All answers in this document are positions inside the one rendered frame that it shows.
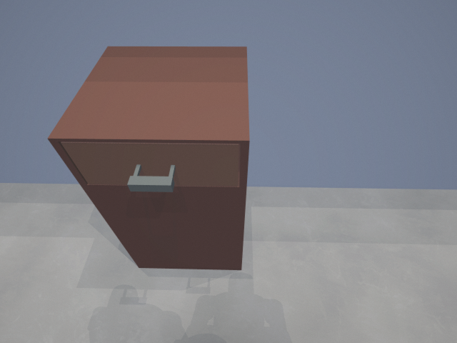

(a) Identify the cabinet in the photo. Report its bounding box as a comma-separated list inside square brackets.
[48, 46, 250, 270]

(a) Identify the handle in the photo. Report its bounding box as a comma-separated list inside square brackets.
[127, 164, 176, 192]

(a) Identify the drawer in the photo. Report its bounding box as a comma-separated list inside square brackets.
[61, 141, 238, 186]

